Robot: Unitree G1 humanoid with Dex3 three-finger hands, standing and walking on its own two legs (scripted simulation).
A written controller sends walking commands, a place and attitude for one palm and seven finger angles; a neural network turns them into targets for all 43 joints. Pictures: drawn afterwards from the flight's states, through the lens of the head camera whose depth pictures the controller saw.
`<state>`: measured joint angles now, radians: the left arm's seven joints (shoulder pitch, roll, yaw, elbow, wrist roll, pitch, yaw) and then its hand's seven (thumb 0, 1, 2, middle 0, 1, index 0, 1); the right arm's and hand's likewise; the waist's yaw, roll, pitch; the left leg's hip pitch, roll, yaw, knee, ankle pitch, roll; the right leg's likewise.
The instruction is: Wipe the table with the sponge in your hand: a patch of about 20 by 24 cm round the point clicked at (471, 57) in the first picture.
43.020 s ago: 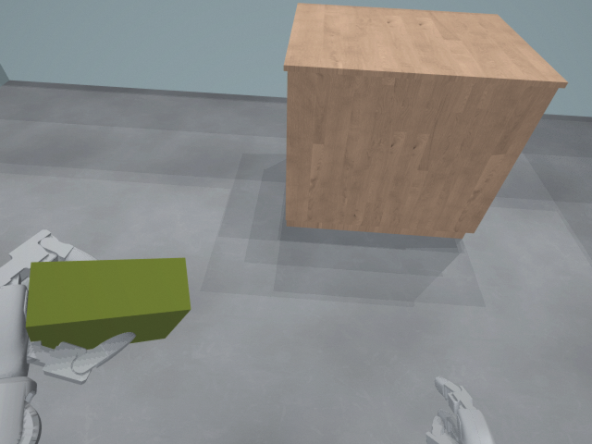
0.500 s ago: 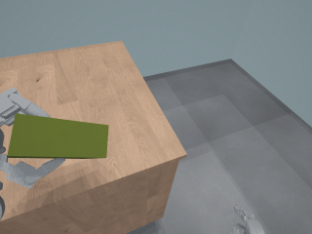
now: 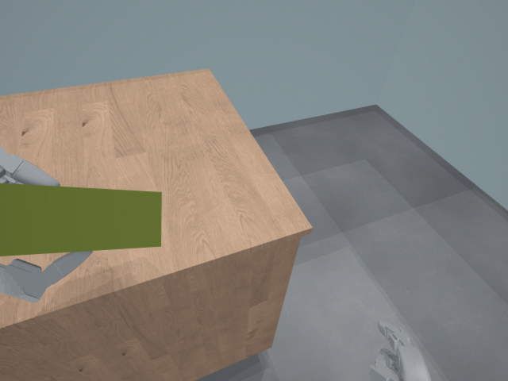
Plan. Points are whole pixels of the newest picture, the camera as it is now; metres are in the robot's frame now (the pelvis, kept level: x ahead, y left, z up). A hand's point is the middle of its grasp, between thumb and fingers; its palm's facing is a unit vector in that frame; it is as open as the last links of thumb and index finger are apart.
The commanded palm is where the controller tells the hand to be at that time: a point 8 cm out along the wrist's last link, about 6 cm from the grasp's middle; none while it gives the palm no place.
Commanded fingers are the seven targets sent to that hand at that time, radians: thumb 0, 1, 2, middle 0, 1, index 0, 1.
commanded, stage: step back with the hand held close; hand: left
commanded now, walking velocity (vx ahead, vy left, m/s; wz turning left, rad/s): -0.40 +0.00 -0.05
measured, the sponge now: (100, 221) +0.23 +0.19 +0.21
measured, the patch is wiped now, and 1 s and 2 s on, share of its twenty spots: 1.00 1.00 1.00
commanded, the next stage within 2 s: stop stepping back and stand still in 0.60 s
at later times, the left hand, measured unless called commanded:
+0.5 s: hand out of the picture +0.13 +0.25 +0.24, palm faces +0.42 -0.80 -0.44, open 9.9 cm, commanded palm +0.07 +0.29 +0.26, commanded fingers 0.00 0.10 1.30 -1.20 -1.60 -1.20 -1.60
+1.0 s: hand out of the picture -0.05 +0.24 +0.24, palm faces +0.45 -0.83 -0.33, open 9.9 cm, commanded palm -0.10 +0.27 +0.26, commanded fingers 0.00 0.10 1.30 -1.20 -1.60 -1.20 -1.60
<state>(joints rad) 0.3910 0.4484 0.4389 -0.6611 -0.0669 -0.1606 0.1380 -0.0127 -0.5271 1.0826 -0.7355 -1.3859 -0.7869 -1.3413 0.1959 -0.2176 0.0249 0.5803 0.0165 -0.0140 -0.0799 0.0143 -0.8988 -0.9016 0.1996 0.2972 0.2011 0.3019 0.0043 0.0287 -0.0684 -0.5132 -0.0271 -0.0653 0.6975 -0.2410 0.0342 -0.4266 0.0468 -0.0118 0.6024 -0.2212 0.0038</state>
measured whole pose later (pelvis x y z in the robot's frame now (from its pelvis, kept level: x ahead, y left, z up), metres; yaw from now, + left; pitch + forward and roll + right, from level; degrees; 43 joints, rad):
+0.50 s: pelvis -0.09 +0.01 +0.01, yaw +0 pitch +3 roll -1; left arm 0.41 0.50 0.50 -0.70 -0.07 -0.18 0.13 -0.01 -0.53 1.08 -0.74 -1.39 -0.79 -1.34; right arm 0.16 -0.17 0.00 0.59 0.00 -0.04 -0.05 0.01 -0.90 -0.90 0.20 0.30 0.20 0.30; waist 0.00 -0.06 0.01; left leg -0.43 0.02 0.02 0.62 -0.23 0.01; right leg -0.54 0.04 0.05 0.88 -0.44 0.03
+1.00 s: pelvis -0.27 +0.00 +0.00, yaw -2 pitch +0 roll +1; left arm 0.37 0.43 0.44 -0.56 -0.05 -0.11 0.13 -0.01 -0.53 1.08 -0.74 -1.39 -0.79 -1.34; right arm 0.28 -0.24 -0.01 0.62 0.03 -0.05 -0.08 0.02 -0.90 -0.90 0.20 0.30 0.20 0.30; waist -0.03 -0.06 -0.12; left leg -0.27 0.02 0.03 0.64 -0.39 0.00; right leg -0.57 0.00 0.00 0.92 -0.37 0.01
